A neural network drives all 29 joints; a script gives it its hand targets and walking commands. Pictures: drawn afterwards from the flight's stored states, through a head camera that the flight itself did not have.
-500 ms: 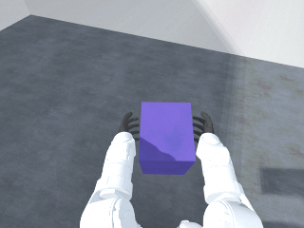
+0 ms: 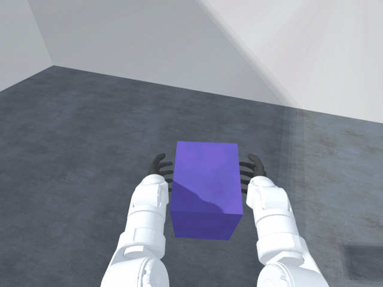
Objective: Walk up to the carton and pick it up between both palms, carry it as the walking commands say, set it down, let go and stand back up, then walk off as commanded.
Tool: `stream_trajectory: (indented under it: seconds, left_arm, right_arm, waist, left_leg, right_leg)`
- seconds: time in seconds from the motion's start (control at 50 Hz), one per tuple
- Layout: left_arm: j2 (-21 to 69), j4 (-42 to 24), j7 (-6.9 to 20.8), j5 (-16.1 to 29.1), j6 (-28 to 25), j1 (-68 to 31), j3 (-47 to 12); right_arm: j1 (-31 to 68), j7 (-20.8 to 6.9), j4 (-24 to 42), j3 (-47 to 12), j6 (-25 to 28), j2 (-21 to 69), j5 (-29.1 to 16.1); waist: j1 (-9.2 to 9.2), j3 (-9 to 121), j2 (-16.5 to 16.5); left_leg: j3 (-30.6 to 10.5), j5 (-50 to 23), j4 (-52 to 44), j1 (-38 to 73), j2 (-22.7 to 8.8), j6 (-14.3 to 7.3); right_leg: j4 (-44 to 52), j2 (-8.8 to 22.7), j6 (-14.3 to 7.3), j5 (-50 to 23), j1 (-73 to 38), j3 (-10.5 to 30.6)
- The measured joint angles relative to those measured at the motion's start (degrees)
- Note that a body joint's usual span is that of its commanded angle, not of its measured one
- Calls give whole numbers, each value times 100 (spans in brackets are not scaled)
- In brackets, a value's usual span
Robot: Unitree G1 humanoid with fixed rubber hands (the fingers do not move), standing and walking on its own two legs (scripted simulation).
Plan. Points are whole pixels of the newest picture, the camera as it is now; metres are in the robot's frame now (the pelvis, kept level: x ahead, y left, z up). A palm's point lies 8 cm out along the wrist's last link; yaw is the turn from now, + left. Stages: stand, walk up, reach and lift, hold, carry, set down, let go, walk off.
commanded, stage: reach and lift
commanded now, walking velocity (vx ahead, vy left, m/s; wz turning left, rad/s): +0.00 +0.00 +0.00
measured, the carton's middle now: (204, 193) +0.36 -0.01 -0.01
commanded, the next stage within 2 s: hold in 1.38 s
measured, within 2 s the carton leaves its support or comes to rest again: neither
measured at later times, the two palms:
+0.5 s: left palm (153, 185) +0.33 +0.11 +0.07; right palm (258, 180) +0.32 -0.12 +0.08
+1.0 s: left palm (153, 189) +0.32 +0.11 +0.07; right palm (258, 187) +0.31 -0.12 +0.07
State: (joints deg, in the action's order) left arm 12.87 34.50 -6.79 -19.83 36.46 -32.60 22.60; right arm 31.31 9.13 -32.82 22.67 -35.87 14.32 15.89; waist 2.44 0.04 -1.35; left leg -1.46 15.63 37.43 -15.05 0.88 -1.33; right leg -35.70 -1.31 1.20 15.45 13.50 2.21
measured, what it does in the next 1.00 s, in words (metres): stands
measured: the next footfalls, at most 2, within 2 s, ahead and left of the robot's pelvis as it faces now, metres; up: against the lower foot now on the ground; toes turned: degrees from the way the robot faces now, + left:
none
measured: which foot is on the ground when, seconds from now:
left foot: down 0.00-1.00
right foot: down 0.00-1.00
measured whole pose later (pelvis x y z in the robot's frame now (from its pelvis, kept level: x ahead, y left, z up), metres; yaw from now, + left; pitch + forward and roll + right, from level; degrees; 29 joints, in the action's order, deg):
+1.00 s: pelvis -0.01 -0.01 +0.00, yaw +0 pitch -9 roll +0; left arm 13.6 31.4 -6.9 -19.8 40.4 -30.3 22.6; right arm 30.5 9.1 -32.8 20.0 -38.5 14.1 16.7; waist 1.7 0.0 -1.3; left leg -1.5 14.7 35.9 -12.5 0.9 -0.7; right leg -35.3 -1.3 0.9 15.1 11.5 2.2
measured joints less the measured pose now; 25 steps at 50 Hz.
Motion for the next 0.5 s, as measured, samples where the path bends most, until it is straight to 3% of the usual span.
stream_trajectory:
  seconds: [0.5]
  left_arm:
    - [0, 26, -13, 0, 246, -1, -1]
  right_arm:
    - [155, 0, 5, -2, -268, -27, 77]
  waist:
    - [-74, -5, 0]
  left_leg:
    - [0, -29, -81, 216, 0, 33]
  right_leg:
    - [40, 2, -16, -12, -195, 2]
